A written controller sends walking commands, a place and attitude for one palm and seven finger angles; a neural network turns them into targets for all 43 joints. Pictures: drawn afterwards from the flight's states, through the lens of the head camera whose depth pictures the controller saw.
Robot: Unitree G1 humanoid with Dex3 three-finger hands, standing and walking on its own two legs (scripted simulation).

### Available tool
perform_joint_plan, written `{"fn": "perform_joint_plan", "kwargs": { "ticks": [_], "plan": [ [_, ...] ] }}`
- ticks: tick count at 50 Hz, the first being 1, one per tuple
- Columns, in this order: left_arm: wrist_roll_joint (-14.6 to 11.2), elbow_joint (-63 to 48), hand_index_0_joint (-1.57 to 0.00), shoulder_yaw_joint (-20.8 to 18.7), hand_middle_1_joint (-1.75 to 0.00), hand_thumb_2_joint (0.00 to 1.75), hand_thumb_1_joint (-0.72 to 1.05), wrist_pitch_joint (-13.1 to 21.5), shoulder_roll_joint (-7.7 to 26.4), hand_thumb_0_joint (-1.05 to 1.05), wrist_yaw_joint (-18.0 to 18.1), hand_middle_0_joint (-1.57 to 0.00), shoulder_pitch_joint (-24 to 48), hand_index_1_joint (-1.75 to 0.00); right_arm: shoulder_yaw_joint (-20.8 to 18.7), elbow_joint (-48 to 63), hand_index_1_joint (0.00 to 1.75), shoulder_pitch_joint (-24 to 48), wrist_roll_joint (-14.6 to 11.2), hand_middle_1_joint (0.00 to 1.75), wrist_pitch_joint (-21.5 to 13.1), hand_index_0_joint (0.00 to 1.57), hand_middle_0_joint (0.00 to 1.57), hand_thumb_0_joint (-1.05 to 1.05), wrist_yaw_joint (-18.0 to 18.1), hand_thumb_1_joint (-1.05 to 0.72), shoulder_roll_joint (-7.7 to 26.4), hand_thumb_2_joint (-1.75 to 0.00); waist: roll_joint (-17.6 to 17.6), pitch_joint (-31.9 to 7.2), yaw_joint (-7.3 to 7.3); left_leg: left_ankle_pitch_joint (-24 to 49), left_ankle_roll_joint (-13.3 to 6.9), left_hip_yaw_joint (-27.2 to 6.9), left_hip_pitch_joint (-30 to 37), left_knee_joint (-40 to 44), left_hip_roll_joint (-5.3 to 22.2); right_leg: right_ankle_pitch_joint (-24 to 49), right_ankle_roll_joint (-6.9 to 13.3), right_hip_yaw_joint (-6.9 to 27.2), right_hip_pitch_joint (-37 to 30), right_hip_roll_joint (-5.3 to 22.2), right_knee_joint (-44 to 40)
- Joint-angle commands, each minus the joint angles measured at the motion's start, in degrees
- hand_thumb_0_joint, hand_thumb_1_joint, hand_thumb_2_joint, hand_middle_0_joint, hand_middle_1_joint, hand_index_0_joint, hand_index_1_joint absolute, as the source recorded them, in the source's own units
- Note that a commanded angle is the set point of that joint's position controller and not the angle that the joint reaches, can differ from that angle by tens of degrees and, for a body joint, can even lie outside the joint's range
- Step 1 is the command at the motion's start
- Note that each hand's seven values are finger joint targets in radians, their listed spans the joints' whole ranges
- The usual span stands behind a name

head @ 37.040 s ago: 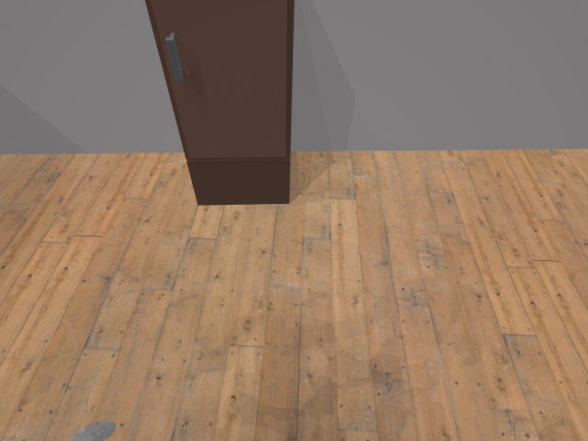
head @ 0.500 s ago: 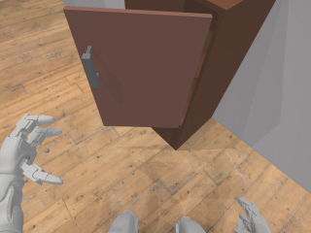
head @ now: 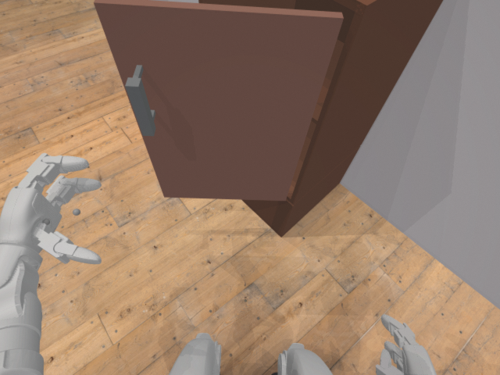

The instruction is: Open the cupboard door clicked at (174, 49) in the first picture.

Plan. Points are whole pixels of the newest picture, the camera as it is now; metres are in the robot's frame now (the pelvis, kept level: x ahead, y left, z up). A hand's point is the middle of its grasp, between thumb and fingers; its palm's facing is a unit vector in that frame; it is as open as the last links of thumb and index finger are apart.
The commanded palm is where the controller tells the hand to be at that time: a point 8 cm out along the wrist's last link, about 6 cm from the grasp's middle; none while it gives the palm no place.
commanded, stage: move the hooked fingers beside the handle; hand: left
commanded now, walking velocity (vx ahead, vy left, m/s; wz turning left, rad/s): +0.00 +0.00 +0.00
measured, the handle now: (144, 101) +0.58 +0.25 +0.04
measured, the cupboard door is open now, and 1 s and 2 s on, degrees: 46 46 46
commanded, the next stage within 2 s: none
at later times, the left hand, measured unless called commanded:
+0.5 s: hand (90, 170) +0.40 +0.29 +0.05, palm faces +0.04 -1.00 -0.01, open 14.0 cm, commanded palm +0.38 +0.33 +0.05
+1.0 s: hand (100, 135) +0.48 +0.29 +0.05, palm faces +0.06 -1.00 -0.01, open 14.0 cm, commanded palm +0.47 +0.34 +0.04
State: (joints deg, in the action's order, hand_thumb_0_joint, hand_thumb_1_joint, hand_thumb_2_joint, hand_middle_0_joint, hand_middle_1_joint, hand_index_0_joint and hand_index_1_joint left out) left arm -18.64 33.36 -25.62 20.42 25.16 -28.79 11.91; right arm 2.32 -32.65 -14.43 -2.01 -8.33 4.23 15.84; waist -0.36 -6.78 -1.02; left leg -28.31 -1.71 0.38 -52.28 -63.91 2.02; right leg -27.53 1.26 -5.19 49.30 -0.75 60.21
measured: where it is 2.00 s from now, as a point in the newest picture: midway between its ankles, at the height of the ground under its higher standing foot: outside the picture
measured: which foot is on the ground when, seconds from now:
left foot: down 0.00-1.00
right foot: down 0.00-1.00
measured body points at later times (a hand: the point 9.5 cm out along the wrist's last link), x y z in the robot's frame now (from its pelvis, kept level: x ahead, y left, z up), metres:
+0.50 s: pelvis -0.01 +0.01 -0.01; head +0.10 +0.04 +0.43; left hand +0.40 +0.34 +0.06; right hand +0.08 -0.26 -0.11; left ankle +0.02 +0.10 -0.66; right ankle +0.02 -0.11 -0.66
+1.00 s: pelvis -0.01 +0.01 -0.02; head +0.14 +0.05 +0.40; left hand +0.47 +0.35 +0.05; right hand +0.01 -0.27 -0.12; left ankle +0.02 +0.10 -0.66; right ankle +0.02 -0.11 -0.66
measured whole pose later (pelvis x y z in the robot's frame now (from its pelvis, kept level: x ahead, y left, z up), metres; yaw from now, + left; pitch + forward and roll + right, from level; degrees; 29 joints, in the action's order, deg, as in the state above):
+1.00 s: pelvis -0.01 +0.01 -0.02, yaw -2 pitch +24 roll -5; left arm -7.6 68.4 -31.8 22.8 41.7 -26.8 48.6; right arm 3.8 -35.2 -19.5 -0.3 1.9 2.8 17.3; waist -0.4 -6.1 -8.8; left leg -28.8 -2.8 0.6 -65.4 -69.5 3.3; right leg -26.5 0.4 -4.8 62.0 -1.8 64.0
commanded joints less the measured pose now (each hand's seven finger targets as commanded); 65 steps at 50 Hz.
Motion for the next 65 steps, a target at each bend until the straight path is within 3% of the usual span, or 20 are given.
{"fn": "perform_joint_plan", "kwargs": {
  "ticks": [1,7,10,13,14,17,22,25,26,33,35,39,43,45,46,52,55,56,60,65],
  "plan": [
    [-1.2,-7.0,-0.3,-6.1,-1.2,0.3,-0.5,2.5,17.0,0.0,0.4,-0.3,13.8,-1.2,-4.2,6.2,0.3,-3.3,-0.2,0.3,-1.6,0.2,0.2,0.0,0.5,-0.9,9.3,-0.9,-4.5,-19.0,-0.09,18.2,0.5,-2.3,12.5,9.2,-1.1,15.2,0.3,3.7,-9.6,-1.0,-7.1],
    [0.1,-5.1,-0.3,-6.6,-1.2,0.3,-0.5,4.5,18.8,0.0,0.7,-0.3,18.5,-1.2,-4.5,5.8,0.3,-4.7,0.0,0.3,-0.4,0.2,0.2,0.0,0.0,-0.9,9.5,-0.9,-6.3,-21.4,-0.3,19.9,0.5,-2.5,14.0,9.1,-0.9,15.7,0.5,3.8,-8.9,-1.2,-6.6],
    [0.4,-3.0,-0.3,-5.2,-1.2,0.3,-0.5,5.0,18.0,0.0,0.2,-0.3,22.8,-1.2,-4.6,4.8,0.3,-5.5,0.0,0.3,0.2,0.2,0.2,0.0,0.0,-0.9,9.8,-0.9,-6.3,-21.5,-1.63,18.9,0.5,-2.7,14.3,8.7,-0.6,14.4,0.3,3.6,-6.7,-1.4,-6.5],
    [0.9,1.2,-0.3,-5.6,-1.2,0.3,-0.5,4.9,19.7,0.0,0.1,-0.3,27.9,-1.2,-4.5,3.9,0.3,-6.2,0.1,0.3,0.8,0.2,0.2,0.0,0.3,-0.9,10.2,-0.9,-5.9,-19.2,-2.45,17.0,0.3,-3.0,12.9,8.5,-0.6,12.7,0.6,3.5,-4.7,-1.5,-6.6],
    [1.5,2.8,-0.3,-6.9,-1.2,0.3,-0.5,4.9,21.5,0.0,0.1,-0.3,27.9,-1.2,-4.6,3.6,0.3,-6.7,0.1,0.3,1.2,0.2,0.2,0.0,0.3,-0.9,10.5,-0.9,-5.5,-20.3,-1.91,17.1,0.4,-3.0,12.9,8.6,-0.6,12.7,0.5,3.6,-5.2,-1.4,-6.5],
    [2.5,2.8,-0.3,-6.3,-1.2,0.3,-0.5,5.9,22.0,0.0,0.4,-0.3,31.3,-1.2,-4.7,3.3,0.3,-7.3,0.3,0.3,1.6,0.2,0.2,0.0,0.2,-0.9,10.5,-0.9,-8.9,-22.6,-1.96,18.2,0.8,-3.4,15.4,8.7,-0.5,12.2,0.6,3.4,-3.7,-1.2,-6.2],
    [3.4,6.3,-0.3,-5.1,-1.2,0.3,-0.5,6.3,21.1,0.0,1.3,-0.3,34.5,-1.2,-4.8,2.4,0.3,-8.6,0.5,0.3,2.8,0.2,0.2,0.0,-0.3,-0.9,10.8,-0.9,-8.0,-23.0,-2.87,20.0,1.2,-4.6,17.8,8.6,0.1,11.6,0.5,2.5,-0.5,-1.5,-5.9],
    [4.1,10.4,-0.3,-6.7,-1.2,0.3,-0.5,6.0,23.8,0.0,1.6,-0.3,36.4,-1.2,-4.6,2.2,0.3,-9.3,0.6,0.3,3.9,0.2,0.2,0.0,-0.3,-0.9,11.1,-0.9,-6.2,-22.7,-3.03,19.1,0.7,-4.0,15.0,8.1,0.0,12.1,0.4,2.8,-1.6,-1.6,-5.7],
    [4.5,11.1,-0.3,-7.4,-1.2,0.3,-0.5,6.1,24.7,0.0,1.8,-0.3,37.0,-1.2,-4.5,2.3,0.3,-9.4,0.7,0.3,4.1,0.2,0.2,0.0,-0.4,-0.9,11.1,-0.9,-7.1,-22.5,-2.59,18.9,0.8,-4.0,14.4,8.1,-0.1,11.9,0.5,2.8,-1.7,-1.5,-5.5],
    [6.0,15.5,-0.3,-7.5,-1.2,0.3,-0.5,8.2,27.5,0.0,1.8,-0.3,45.2,-1.2,-4.2,1.6,0.3,-11.0,1.2,0.3,6.1,0.2,0.2,0.0,-0.5,-0.9,11.6,-0.9,-8.5,-23.7,-4.28,19.4,0.7,-4.5,14.8,6.5,0.2,11.6,0.6,2.8,1.3,-1.9,-4.5],
    [6.9,18.9,-0.3,-5.6,-1.2,0.3,-0.5,7.6,27.1,0.0,1.5,-0.3,48.7,-1.2,-3.9,0.9,0.3,-11.1,1.1,0.3,6.7,0.2,0.2,0.0,-0.5,-0.9,11.9,-0.9,-8.6,-21.4,-5.9,16.5,0.6,-4.8,13.7,6.4,0.4,9.6,0.3,2.8,4.0,-1.9,-4.8],
    [7.8,19.6,-0.3,-7.2,-1.2,0.3,-0.5,7.7,30.6,0.0,1.4,-0.3,51.1,-1.2,-3.8,0.8,0.3,-12.4,1.5,0.3,7.5,0.2,0.2,0.0,-0.4,-0.9,12.5,-0.9,-10.3,-26.4,-5.29,19.4,0.9,-5.7,16.2,5.6,0.5,10.4,0.6,2.6,4.3,-2.0,-3.7],
    [8.2,22.3,-0.3,-6.8,-1.2,0.3,-0.5,6.7,31.6,0.0,1.6,-0.3,54.8,-1.2,-3.5,0.3,0.3,-13.1,1.6,0.3,8.3,0.2,0.2,0.0,-0.4,-0.9,12.6,-0.9,-10.1,-25.0,-6.86,19.3,0.5,-5.7,13.9,4.3,0.5,10.7,0.4,2.6,5.8,-2.1,-3.4],
    [9.0,22.5,-0.3,-8.5,-1.2,0.3,-0.5,6.2,34.9,0.0,1.8,-0.3,55.6,-1.2,-3.3,0.3,0.3,-13.7,1.7,0.3,8.8,0.2,0.2,0.0,-0.4,-0.9,13.0,-0.9,-10.9,-27.4,-6.45,20.6,0.5,-5.6,14.0,3.7,0.6,11.7,0.2,2.7,5.0,-2.0,-3.0],
    [9.3,22.7,-0.3,-7.4,-1.2,0.3,-0.5,6.0,34.2,0.0,1.9,-0.3,57.2,-1.2,-3.1,0.3,0.3,-13.8,1.7,0.3,9.0,0.2,0.2,0.0,-0.5,-0.9,12.9,-0.9,-10.9,-27.0,-7.32,20.7,0.4,-5.8,13.7,3.5,0.7,11.8,0.1,2.7,5.5,-2.1,-3.1],
    [11.3,26.4,-0.3,-9.3,-1.2,0.3,-0.5,4.4,40.7,0.0,1.9,-0.3,61.7,-1.2,-2.2,0.4,0.3,-14.8,1.8,0.3,9.9,0.2,0.2,0.0,-0.4,-0.9,13.4,-0.9,-11.0,-26.5,-8.73,18.9,-0.3,-5.2,8.6,1.5,0.8,11.7,-0.2,3.2,5.1,-2.4,-2.5],
    [12.0,26.2,-0.3,-9.0,-1.2,0.3,-0.5,4.1,42.3,0.0,1.6,-0.3,65.3,-1.2,-1.8,0.2,0.3,-15.6,2.0,0.3,10.2,0.2,0.2,0.0,-0.4,-0.9,13.7,-0.9,-14.6,-28.2,-9.52,21.3,0.0,-6.0,11.1,0.8,1.1,12.2,0.0,2.7,7.8,-2.5,-1.8],
    [12.3,25.7,-0.3,-10.2,-1.2,0.3,-0.5,4.1,43.8,0.0,1.6,-0.3,64.9,-1.2,-1.9,0.2,0.3,-16.3,2.3,0.3,10.4,0.2,0.2,0.0,-0.4,-0.9,13.9,-0.9,-15.4,-30.1,-8.85,23.6,0.3,-6.4,12.5,0.7,1.2,13.1,0.2,2.4,7.5,-2.5,-1.4],
    [12.4,28.2,-0.3,-7.8,-1.2,0.3,-0.5,2.4,41.9,0.0,0.8,-0.3,67.1,-1.2,-1.6,-0.1,0.3,-17.1,2.1,0.3,11.2,0.2,0.2,0.0,-0.7,-0.9,13.9,-0.9,-15.8,-29.1,-10.77,25.2,0.5,-7.1,13.7,-0.2,1.7,13.3,-0.1,1.9,11.2,-2.7,-1.4],
    [14.0,28.4,-0.3,-8.2,-1.2,0.3,-0.5,1.0,44.5,0.0,1.7,-0.3,71.3,-1.2,-1.1,-0.1,0.3,-18.6,2.5,0.3,12.0,0.2,0.2,0.0,-0.7,-0.9,14.3,-0.9,-17.1,-30.7,-11.8,27.2,0.9,-8.3,15.0,-0.8,2.0,13.2,-0.1,1.1,13.6,-2.8,-0.7]
  ]
}}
